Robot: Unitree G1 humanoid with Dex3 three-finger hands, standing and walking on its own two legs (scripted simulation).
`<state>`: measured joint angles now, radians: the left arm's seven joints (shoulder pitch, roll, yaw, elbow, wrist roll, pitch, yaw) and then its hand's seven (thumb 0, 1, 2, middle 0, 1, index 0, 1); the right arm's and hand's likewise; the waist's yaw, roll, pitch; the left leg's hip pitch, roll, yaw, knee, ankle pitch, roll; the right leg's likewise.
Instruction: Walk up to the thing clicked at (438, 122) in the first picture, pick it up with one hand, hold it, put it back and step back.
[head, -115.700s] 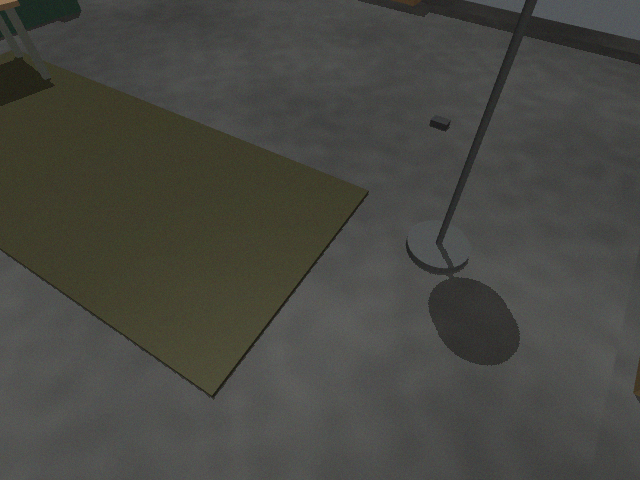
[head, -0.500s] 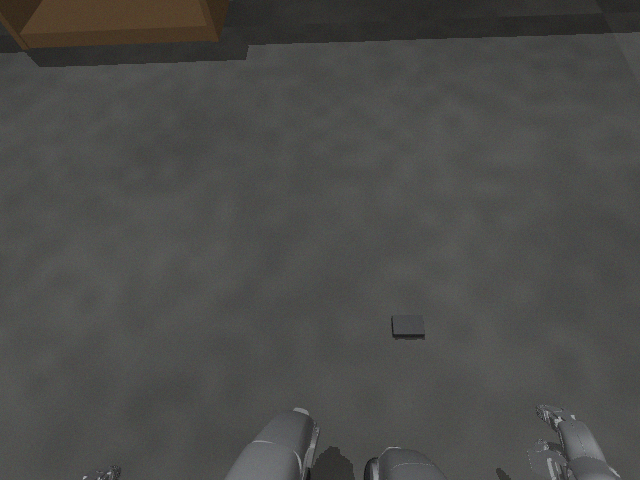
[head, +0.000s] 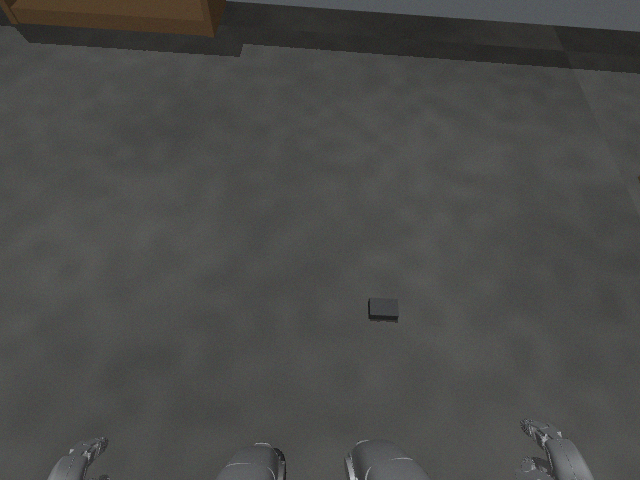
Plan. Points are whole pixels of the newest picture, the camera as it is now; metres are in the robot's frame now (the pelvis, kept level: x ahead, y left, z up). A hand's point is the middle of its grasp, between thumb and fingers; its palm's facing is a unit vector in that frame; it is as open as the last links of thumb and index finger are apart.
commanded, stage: step back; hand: right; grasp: from above
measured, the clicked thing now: (383, 308) +0.60 -0.24 -0.75
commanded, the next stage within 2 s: none
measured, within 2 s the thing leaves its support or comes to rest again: neither
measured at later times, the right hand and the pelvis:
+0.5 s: hand out of the picture -0.05 -0.22 -0.14, palm faces -0.09 +0.91 -0.40, open 7.4 cm; pelvis -0.13 +0.05 +0.00, yaw +4 degrees
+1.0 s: hand out of the picture -0.14 -0.19 -0.14, palm faces +0.07 +0.92 -0.39, open 7.4 cm; pelvis -0.27 +0.07 +0.00, yaw -4 degrees
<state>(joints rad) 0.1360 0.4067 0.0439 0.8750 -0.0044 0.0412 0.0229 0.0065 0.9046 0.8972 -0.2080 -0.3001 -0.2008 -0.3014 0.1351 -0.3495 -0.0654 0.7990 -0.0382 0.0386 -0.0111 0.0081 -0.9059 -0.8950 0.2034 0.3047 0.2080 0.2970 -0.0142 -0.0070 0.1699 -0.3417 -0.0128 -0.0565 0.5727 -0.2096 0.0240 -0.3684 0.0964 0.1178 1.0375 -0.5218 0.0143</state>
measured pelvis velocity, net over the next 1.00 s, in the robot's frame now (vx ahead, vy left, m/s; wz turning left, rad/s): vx -0.27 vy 0.07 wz -0.07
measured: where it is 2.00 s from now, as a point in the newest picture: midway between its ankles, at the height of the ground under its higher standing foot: outside the picture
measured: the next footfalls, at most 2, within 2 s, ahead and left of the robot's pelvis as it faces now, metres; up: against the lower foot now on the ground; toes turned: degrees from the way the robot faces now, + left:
right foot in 0.08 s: -0.02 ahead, -0.13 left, +0.01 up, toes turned +1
left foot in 0.46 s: -0.13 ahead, +0.18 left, +0.02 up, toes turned +0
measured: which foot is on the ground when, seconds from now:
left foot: down 0.00-0.12, up 0.14-0.44, down 0.46-0.96, up 0.98-1.00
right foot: up 0.00-0.06, down 0.08-0.52, up 0.54-0.92, down 0.94-1.00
